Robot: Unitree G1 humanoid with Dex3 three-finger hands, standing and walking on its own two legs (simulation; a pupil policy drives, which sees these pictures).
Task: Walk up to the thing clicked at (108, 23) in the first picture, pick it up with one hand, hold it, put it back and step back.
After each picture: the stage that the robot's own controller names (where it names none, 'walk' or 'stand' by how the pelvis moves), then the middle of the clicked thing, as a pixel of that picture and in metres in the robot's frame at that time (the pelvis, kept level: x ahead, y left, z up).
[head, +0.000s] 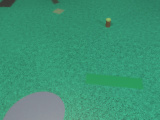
stand; (108, 22) +1.90 -0.29 -0.72
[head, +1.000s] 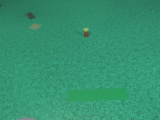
walk; (86, 32) +1.78 +0.12 -0.70
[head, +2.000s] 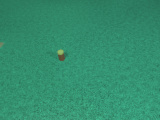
walk; (61, 55) +1.20 +0.36 -0.71
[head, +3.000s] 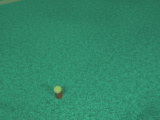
walk; (58, 92) +0.76 +0.30 -0.70
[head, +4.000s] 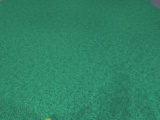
walk; out of the picture +0.46 +0.25 -0.71
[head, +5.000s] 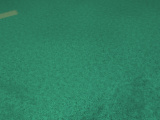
stand; out of the picture +0.37 +0.26 -0.72
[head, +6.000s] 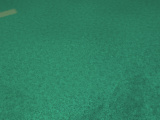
stand; out of the picture +0.37 +0.25 -0.73
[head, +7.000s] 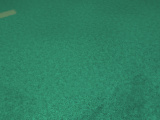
stand; out of the picture +0.36 +0.26 -0.73
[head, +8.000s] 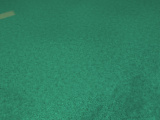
stand; out of the picture +0.35 +0.26 -0.73
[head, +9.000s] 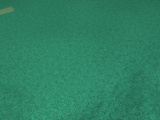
go down; out of the picture +0.35 +0.26 -0.72
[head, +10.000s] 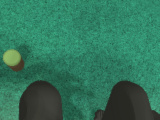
go down; (14, 61) +0.44 +0.29 -0.30
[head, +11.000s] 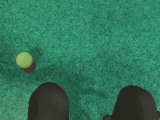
approach; (26, 63) +0.43 +0.29 -0.30
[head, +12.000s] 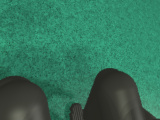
close in; out of the picture +0.41 +0.33 -0.22
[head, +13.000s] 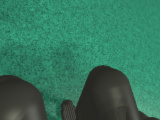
close; out of the picture +0.41 +0.33 -0.22
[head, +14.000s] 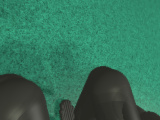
lift; out of the picture +0.38 +0.32 -0.23
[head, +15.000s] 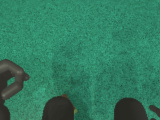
close; (66, 106) +0.31 +0.13 -0.43
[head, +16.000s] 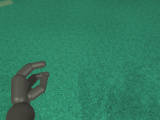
close; out of the picture +0.28 +0.06 -0.69
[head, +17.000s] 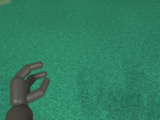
close; out of the picture +0.31 +0.03 -0.70
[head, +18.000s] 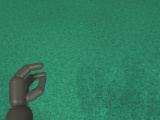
stand; out of the picture +0.34 -0.01 -0.70
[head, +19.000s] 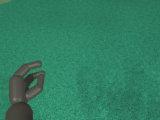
stand; out of the picture +0.36 -0.04 -0.70
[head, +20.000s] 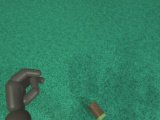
crouch; (96, 111) +0.41 -0.07 -0.60
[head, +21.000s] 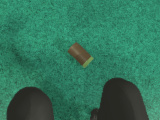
lower; (80, 55) +0.50 -0.05 -0.30
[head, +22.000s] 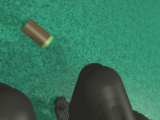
lower; (37, 34) +0.56 -0.01 -0.25
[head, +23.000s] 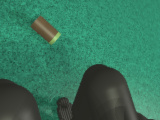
lower; (45, 30) +0.58 -0.03 -0.24
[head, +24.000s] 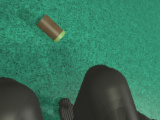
lower; (51, 28) +0.60 -0.04 -0.25
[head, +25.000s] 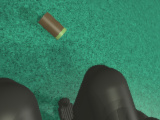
lower; (52, 26) +0.62 -0.05 -0.25
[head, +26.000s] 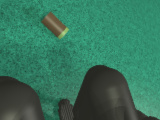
open; (55, 25) +0.62 -0.06 -0.25
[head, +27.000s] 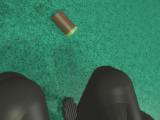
stand; (64, 23) +0.63 -0.07 -0.25
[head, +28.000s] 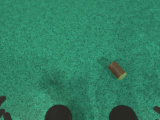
walk; (117, 70) +0.56 -0.19 -0.50
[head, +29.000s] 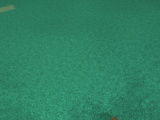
stand; out of the picture +0.49 -0.22 -0.69
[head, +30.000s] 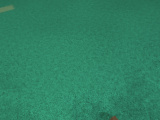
stand; out of the picture +0.49 -0.22 -0.69
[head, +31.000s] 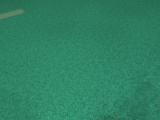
stand; out of the picture +0.50 -0.23 -0.74
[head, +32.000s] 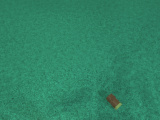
walk; (113, 101) +0.55 -0.26 -0.73
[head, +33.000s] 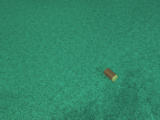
walk; (110, 74) +0.79 -0.19 -0.71
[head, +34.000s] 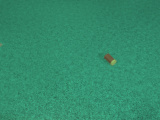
stand; (110, 59) +1.08 -0.23 -0.72
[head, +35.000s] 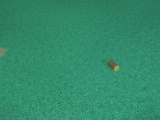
stand; (113, 65) +1.05 -0.24 -0.73
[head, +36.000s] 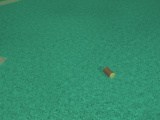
stand; (109, 72) +1.05 -0.21 -0.75
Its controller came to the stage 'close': yes
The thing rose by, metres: 0.01
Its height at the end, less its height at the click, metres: -0.02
